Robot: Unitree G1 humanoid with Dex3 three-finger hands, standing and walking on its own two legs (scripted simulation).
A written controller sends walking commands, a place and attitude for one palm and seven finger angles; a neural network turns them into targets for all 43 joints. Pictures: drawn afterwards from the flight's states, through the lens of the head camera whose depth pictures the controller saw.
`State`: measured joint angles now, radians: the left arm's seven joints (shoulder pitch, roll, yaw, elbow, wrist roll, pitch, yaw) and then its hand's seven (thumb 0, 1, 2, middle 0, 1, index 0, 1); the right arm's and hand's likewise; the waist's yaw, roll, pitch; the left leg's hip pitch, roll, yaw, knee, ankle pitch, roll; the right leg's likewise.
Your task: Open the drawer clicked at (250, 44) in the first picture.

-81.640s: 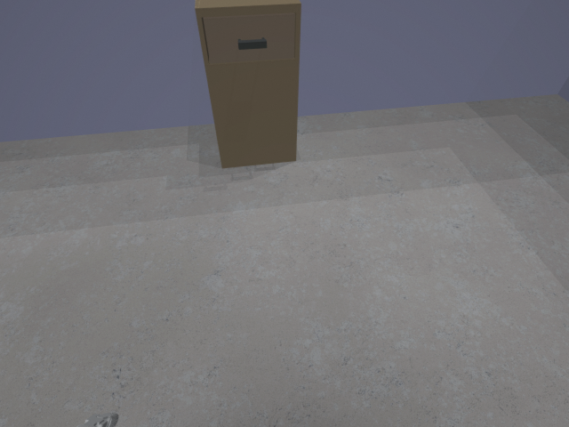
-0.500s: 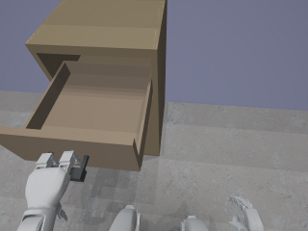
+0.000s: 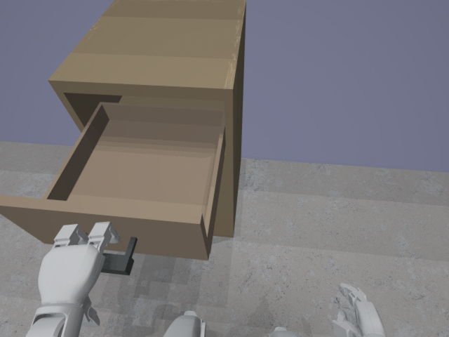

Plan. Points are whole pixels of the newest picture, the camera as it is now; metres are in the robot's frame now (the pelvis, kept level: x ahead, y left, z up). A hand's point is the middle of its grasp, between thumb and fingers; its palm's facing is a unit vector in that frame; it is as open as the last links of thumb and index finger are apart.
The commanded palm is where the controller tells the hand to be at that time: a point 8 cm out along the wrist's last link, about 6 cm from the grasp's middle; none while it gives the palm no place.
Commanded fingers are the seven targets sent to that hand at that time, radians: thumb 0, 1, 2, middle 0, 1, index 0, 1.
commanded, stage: lift the hand off the handle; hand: left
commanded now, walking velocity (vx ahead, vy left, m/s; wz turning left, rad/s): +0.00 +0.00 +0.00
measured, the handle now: (103, 250) +0.27 +0.25 -0.02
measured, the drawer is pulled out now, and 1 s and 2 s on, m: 0.30 0.30 0.30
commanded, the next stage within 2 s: draw the hand back to the body in 1.82 s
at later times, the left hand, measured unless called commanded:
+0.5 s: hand (81, 269) +0.22 +0.26 +0.02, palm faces -0.04 -0.07 -1.00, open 13.4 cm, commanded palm +0.21 +0.25 +0.09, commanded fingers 0.00 -0.50 0.30 -0.30 -1.20 -0.30 -1.20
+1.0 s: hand (67, 258) +0.22 +0.26 +0.06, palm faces -0.01 -0.07 -1.00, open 13.3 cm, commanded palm +0.21 +0.26 +0.13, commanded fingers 0.00 -0.50 0.30 -0.30 -1.20 -0.30 -1.20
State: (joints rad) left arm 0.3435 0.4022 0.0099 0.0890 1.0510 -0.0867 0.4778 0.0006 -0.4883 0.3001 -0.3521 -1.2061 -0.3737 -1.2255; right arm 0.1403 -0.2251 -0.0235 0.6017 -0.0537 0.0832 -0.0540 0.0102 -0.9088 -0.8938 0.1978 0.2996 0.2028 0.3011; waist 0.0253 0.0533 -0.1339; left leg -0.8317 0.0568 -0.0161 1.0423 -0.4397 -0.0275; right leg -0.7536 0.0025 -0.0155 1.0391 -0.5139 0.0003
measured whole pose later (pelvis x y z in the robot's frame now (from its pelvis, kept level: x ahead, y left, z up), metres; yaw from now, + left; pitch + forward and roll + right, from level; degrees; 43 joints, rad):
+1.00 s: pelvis +0.02 +0.00 +0.03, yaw +0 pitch +8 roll +0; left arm 0.42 0.47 0.06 -0.09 0.96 -0.11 0.32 0.00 -0.49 0.30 -0.32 -1.20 -0.41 -1.23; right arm 0.15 -0.23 -0.02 0.59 -0.03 0.08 -0.03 0.01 -0.91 -0.89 0.20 0.30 0.20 0.30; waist 0.05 0.07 -0.09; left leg -0.60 0.05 0.00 0.85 -0.39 -0.03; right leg -0.52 -0.01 -0.01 0.85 -0.46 0.00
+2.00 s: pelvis +0.03 +0.01 +0.05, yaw +0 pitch +5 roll -1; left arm 0.52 0.52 0.12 -0.31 0.87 -0.11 0.16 0.00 -0.49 0.30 -0.32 -1.20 -0.32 -1.20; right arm 0.16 -0.25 -0.01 0.55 -0.02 0.08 -0.01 0.01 -0.91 -0.89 0.20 0.30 0.20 0.30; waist 0.07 0.09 -0.06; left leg -0.43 0.04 0.01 0.69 -0.33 -0.02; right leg -0.35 -0.01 0.00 0.66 -0.39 0.02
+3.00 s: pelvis +0.05 +0.00 +0.07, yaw +0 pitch -2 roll +0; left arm 0.56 0.33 0.26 -0.47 -0.04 -0.10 0.10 0.00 0.04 0.53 -0.28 -0.85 -0.27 -0.85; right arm 0.19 -0.21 0.02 0.62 0.00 -0.15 -0.08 0.01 -0.91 -0.89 0.20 0.30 0.20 0.30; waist 0.05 0.06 0.01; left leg -0.15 0.04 0.02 0.45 -0.26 -0.03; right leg -0.07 -0.01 0.00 0.41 -0.30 0.01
